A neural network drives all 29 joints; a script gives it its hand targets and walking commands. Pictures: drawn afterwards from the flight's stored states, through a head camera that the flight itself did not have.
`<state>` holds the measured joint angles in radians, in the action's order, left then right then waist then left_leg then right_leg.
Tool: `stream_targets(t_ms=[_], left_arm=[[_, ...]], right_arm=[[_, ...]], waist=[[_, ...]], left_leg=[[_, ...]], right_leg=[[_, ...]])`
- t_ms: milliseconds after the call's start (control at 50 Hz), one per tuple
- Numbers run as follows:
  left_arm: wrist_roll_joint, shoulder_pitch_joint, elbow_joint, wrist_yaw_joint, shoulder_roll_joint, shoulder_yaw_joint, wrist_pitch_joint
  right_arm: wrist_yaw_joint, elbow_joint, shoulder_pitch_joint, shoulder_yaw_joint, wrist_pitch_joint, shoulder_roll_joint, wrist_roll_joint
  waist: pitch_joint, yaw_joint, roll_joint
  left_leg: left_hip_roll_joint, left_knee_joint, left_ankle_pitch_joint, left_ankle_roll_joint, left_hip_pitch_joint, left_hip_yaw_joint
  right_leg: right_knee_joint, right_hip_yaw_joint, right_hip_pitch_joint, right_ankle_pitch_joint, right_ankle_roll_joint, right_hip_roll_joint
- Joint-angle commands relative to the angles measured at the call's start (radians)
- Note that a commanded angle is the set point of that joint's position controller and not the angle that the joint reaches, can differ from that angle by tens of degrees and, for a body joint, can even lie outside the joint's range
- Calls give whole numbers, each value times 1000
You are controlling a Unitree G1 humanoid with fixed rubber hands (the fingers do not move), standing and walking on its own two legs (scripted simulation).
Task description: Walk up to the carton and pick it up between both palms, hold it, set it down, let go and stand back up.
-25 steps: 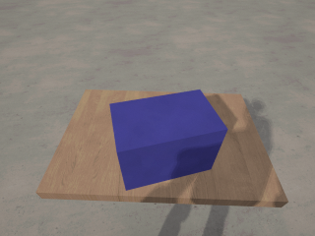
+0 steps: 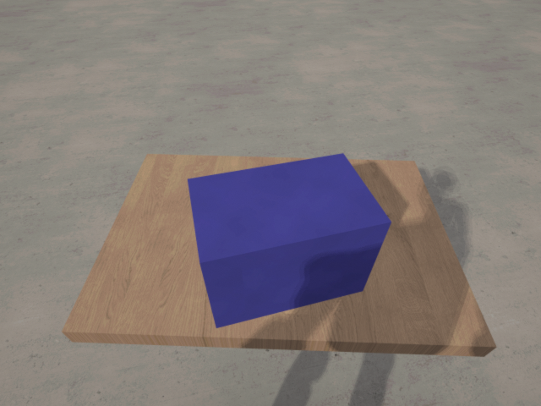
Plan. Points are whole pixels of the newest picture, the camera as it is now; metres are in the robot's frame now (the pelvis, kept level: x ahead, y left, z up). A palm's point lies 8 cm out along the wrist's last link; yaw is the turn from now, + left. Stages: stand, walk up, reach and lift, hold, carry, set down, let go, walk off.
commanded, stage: stand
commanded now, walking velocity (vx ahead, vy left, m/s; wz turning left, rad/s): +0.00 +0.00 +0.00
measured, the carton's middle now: (281, 238) +0.45 +0.02 -0.03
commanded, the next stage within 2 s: none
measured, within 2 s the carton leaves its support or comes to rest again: neither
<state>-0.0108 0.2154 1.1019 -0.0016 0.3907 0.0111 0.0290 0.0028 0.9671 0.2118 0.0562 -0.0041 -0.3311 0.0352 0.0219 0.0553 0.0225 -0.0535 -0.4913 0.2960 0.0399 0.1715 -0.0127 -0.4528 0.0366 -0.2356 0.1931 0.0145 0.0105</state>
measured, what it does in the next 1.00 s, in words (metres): stands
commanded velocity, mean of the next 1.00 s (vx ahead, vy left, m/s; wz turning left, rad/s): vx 0.00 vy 0.00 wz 0.00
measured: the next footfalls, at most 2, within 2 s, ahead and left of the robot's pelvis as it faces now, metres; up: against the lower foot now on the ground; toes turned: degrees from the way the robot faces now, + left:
none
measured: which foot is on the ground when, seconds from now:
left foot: down 0.00-1.00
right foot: down 0.00-1.00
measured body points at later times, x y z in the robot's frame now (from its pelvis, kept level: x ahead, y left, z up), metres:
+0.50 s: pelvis +0.00 +0.00 +0.00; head +0.00 +0.00 +0.45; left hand +0.02 +0.32 -0.12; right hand +0.09 -0.28 -0.13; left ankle -0.02 +0.14 -0.74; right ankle +0.03 -0.13 -0.74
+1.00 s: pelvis +0.00 +0.00 +0.00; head +0.00 -0.01 +0.45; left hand +0.02 +0.32 -0.12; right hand +0.09 -0.28 -0.13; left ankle -0.02 +0.14 -0.74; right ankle +0.03 -0.13 -0.74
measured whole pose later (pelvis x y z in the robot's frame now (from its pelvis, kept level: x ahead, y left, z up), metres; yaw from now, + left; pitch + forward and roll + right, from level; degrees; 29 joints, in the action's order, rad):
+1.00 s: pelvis +0.00 +0.00 +0.00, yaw +0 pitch -1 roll -1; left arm -0.01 0.21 1.11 0.00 0.39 0.01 0.03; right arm 0.00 0.98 0.21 0.06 -0.01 -0.33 0.04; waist 0.02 0.06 0.03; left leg -0.05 -0.48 0.29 0.04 0.17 -0.01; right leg -0.45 0.04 -0.24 0.19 0.01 0.01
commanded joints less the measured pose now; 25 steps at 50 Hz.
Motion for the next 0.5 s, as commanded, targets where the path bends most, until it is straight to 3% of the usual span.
stream_targets(t_ms=[0, 180, 280, 300, 400, 420, 480], left_arm=[[9, -66, -22, -1, 193, 17, 17], [9, -70, -26, -4, 198, 20, 14], [8, -79, -21, 0, 206, 22, 16], [6, -71, -21, 0, 195, 18, 15], [6, -79, -21, 0, 199, 21, 13], [7, -73, -23, 0, 204, 22, 14], [10, -81, -28, 0, 201, 22, 12]], right_arm=[[9, -18, -55, -74, -24, -238, -49], [12, -11, -54, -71, -23, -243, -48], [11, -10, -50, -76, -23, -244, -47], [9, -12, -61, -74, -25, -246, -50], [9, -14, -61, -71, -25, -239, -50], [9, -14, -56, -72, -27, -242, -47], [9, -16, -64, -78, -24, -251, -52]], waist=[[-26, -54, 74], [-19, -52, 83], [-17, -52, 52], [-12, -51, 76], [-16, -52, 77], [-23, -51, 54], [-15, -51, 86]], left_leg=[[-81, 177, -139, -59, -14, -62], [-81, 171, -135, -62, -6, -58], [-81, 180, -134, -59, -12, -63], [-80, 181, -134, -61, -10, -58], [-80, 177, -152, -58, -9, -60], [-83, 179, -154, -56, -20, -63], [-79, 183, -131, -55, -11, -56]], right_leg=[[83, 87, 70, -177, -55, -134], [87, 90, 64, -173, -56, -131], [84, 87, 68, -172, -55, -132], [83, 93, 66, -179, -57, -138], [81, 90, 73, -199, -59, -135], [81, 87, 74, -187, -58, -134], [85, 90, 67, -163, -58, -130]])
